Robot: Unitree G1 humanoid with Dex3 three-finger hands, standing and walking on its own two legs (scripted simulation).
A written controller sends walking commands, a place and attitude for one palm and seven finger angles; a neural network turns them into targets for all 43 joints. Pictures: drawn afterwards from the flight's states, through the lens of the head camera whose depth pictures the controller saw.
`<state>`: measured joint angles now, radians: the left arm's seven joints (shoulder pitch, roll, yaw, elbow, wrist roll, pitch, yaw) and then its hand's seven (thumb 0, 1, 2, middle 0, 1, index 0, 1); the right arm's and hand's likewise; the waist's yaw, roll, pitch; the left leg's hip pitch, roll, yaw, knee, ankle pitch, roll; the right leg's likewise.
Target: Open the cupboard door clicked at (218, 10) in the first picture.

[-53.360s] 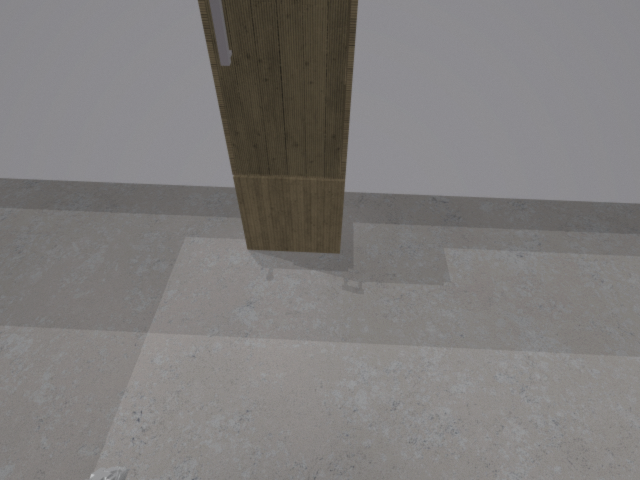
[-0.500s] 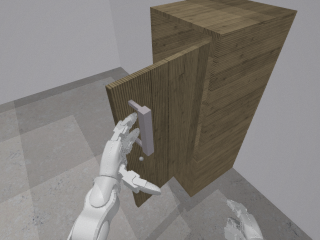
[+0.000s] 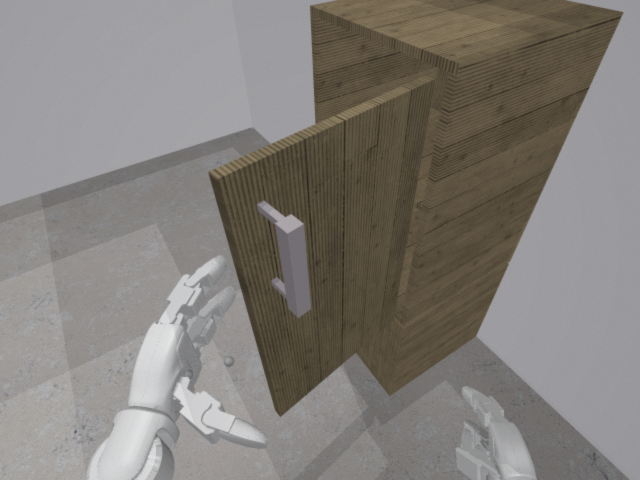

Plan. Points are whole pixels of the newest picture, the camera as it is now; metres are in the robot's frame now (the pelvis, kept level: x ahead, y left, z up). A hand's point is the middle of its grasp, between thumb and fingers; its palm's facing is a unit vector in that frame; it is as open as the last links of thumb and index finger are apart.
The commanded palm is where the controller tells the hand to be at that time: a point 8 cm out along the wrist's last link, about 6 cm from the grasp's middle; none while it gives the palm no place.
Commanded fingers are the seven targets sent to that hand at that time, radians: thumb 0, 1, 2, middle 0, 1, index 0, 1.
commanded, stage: slide the hand sideways off the handle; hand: left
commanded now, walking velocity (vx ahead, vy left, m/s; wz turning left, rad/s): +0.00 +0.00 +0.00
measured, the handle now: (283, 260) +0.34 +0.08 +0.13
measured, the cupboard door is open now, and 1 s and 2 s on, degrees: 99 99 99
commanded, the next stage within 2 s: draw the hand back to the body in 0.12 s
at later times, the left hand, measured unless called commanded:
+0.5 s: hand (182, 379) +0.18 +0.15 +0.14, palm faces +0.00 -1.00 -0.06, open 16.3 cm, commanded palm +0.15 +0.20 +0.15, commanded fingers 0.00 -0.50 0.30 -0.15 -0.30 -0.15 -0.30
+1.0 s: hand (98, 376) +0.17 +0.22 +0.15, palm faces +0.31 -0.90 -0.30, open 14.1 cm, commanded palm +0.13 +0.27 +0.17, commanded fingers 0.00 0.20 0.60 -0.17 -0.30 -0.17 -0.30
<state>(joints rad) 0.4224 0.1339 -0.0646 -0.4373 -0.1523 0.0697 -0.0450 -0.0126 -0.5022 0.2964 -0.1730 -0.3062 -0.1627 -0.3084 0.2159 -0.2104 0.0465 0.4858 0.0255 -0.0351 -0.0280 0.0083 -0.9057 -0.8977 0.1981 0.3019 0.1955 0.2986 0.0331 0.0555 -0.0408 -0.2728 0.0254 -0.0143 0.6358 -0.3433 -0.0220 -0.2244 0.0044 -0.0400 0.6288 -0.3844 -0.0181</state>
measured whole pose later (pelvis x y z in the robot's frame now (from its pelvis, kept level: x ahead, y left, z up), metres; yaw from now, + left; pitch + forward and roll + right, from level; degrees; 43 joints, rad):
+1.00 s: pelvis -0.02 +0.02 +0.01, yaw +0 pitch -4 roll -1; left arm 0.51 0.27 0.15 -0.46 -0.06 -0.07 0.10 -0.01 -0.13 0.46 -0.17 -0.30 -0.17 -0.30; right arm 0.21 -0.21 0.05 0.60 0.00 -0.15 -0.09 0.01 -0.90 -0.90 0.20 0.30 0.20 0.30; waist 0.06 0.05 0.02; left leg -0.19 0.01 -0.01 0.52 -0.26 0.00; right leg -0.13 0.00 -0.03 0.48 -0.28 0.00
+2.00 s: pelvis +0.01 +0.01 +0.02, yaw +0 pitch -3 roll -1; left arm 0.45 0.33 0.36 -0.37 -0.07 -0.10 0.12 0.02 0.89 0.89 -0.21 -0.30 -0.21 -0.30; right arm 0.18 -0.22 0.01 0.62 0.00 -0.06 -0.07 0.01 -0.90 -0.90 0.20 0.30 0.20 0.30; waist 0.06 0.07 0.02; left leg -0.14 0.03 -0.01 0.45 -0.26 -0.01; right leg -0.07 0.01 -0.03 0.37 -0.26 -0.01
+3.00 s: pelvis -0.18 +0.04 +0.00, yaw -1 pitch +2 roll -2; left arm 0.56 0.43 0.46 -0.55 -0.08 -0.21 0.18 0.01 0.89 0.90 -0.21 -0.30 -0.21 -0.30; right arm 0.20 -0.16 0.01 0.62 -0.01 -0.12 -0.03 0.01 -0.90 -0.90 0.20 0.30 0.20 0.30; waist 0.02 0.01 -0.02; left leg -0.55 0.04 0.03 0.46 -0.01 0.00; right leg -0.15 0.06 -0.02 0.54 -0.48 -0.04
